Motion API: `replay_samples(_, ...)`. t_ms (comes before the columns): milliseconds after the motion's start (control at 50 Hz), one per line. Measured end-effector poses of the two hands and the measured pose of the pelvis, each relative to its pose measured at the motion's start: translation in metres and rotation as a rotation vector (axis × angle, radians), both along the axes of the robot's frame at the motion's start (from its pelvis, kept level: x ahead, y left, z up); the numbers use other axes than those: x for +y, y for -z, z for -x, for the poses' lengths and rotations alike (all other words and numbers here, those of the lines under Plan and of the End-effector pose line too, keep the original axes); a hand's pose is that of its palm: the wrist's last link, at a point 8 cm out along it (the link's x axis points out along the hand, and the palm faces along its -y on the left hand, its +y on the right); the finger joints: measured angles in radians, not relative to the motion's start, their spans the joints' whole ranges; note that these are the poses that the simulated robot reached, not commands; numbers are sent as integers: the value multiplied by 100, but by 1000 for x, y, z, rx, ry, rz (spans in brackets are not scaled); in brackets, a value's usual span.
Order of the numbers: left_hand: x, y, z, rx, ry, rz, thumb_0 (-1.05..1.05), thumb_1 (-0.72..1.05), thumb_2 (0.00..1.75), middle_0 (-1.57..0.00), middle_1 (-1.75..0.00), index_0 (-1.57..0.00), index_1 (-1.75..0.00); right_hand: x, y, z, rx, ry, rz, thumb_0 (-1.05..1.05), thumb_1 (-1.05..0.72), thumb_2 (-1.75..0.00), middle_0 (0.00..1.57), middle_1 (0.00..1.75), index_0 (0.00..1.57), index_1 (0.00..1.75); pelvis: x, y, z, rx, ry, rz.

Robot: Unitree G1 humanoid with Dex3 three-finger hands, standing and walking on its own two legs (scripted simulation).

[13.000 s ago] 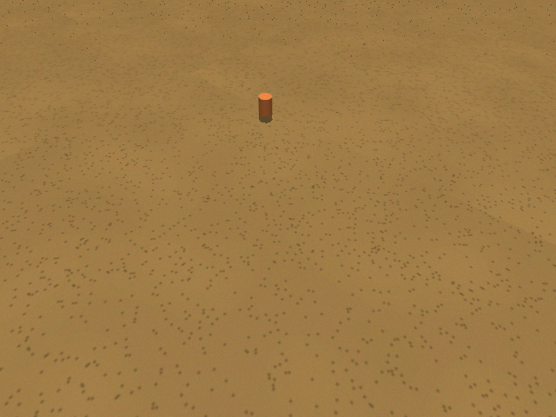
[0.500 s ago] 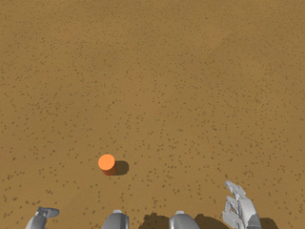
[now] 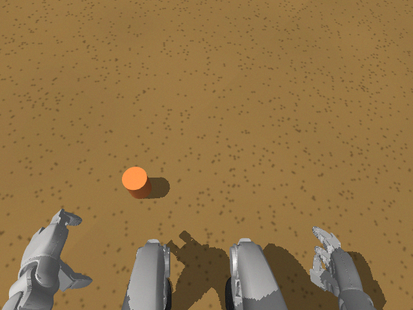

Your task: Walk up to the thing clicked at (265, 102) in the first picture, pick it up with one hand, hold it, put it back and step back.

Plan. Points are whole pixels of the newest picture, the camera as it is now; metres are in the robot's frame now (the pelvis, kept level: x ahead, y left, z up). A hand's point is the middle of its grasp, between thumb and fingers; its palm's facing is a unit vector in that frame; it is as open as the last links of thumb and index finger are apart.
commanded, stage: rise first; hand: left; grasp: from above
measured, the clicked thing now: (137, 183) +0.52 +0.23 -0.51
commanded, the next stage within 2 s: none
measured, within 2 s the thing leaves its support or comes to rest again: neither
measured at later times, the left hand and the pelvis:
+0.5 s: hand (100, 207) +0.38 +0.28 -0.29, palm faces -0.46 -0.18 -0.87, open 14.0 cm; pelvis -0.05 +0.00 -0.15, yaw -4 degrees
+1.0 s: hand (111, 192) +0.44 +0.27 -0.35, palm faces -0.45 +0.01 -0.89, open 14.1 cm; pelvis -0.05 +0.01 -0.21, yaw -5 degrees
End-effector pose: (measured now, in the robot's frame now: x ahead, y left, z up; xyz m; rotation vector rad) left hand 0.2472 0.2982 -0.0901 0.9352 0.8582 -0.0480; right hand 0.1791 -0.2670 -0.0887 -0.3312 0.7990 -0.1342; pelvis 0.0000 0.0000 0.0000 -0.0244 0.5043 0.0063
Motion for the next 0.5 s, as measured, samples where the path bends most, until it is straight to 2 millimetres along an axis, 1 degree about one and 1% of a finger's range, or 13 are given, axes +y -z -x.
replay_samples(60,-3,23,-26,-40,72,-60,-1,-54,97,-7,-111,-8,-110,-6,34,10,46,12,-6,1,-91,-90,20,30,20,30,-2,26,7,35,6,-1)
replay_samples(120,-3,46,-47,-59,120,-116,-1,-54,98,-7,-111,-8,-110,-9,69,25,104,22,-18,1,-91,-90,20,30,20,30,-3,50,14,62,10,0)
replay_samples(200,-5,72,-69,-73,192,-175,-1,-53,99,-6,-111,-7,-110,-10,110,53,200,34,-33,1,-89,-89,20,30,20,30,-5,79,25,82,16,3)
replay_samples(260,-8,90,-85,-81,255,-204,-1,-52,100,-6,-111,-7,-110,-10,135,78,269,50,-38,1,-88,-89,20,30,20,30,-5,99,33,90,21,9)
replay_samples(300,-9,101,-95,-90,296,-222,-1,-52,101,-6,-110,-7,-110,-10,148,94,310,66,-36,1,-88,-89,20,30,20,30,-4,111,37,93,24,14)
replay_samples(360,-11,115,-110,-108,351,-248,-1,-52,102,-6,-110,-7,-109,-9,162,117,364,92,-28,1,-88,-89,20,30,20,30,-2,127,41,93,28,23)
replay_samples(420,-12,127,-124,-125,395,-271,0,-52,103,-6,-109,-7,-109,-9,170,138,412,117,-16,1,-88,-89,20,30,20,30,0,139,44,92,31,33)
replay_samples(500,-11,142,-137,-134,440,-305,0,-52,103,-6,-108,-7,-108,-9,175,160,467,147,4,1,-88,-89,20,30,20,30,4,152,47,92,34,47)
